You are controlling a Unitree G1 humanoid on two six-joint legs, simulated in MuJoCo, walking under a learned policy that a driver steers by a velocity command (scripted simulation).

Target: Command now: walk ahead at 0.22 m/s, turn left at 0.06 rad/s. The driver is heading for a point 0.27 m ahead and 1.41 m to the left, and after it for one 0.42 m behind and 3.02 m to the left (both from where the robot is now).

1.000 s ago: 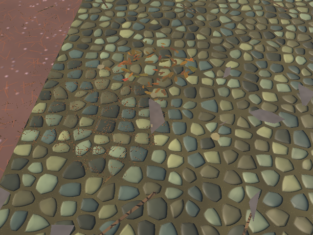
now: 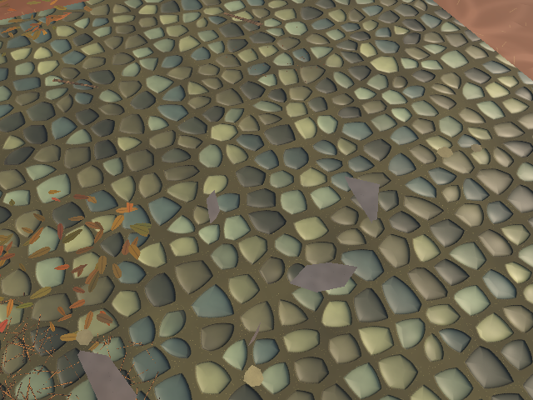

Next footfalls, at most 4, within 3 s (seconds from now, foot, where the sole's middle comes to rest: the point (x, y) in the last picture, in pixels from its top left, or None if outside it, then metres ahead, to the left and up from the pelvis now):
0.16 right None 0.19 -0.13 -0.78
0.54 left None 0.10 0.12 -0.78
1.04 right None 0.21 -0.08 -0.78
1.46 left None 0.02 0.12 -0.78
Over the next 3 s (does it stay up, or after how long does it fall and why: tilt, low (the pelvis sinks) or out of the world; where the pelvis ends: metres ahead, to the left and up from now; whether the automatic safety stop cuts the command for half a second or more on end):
stays up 0.05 0.09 0.00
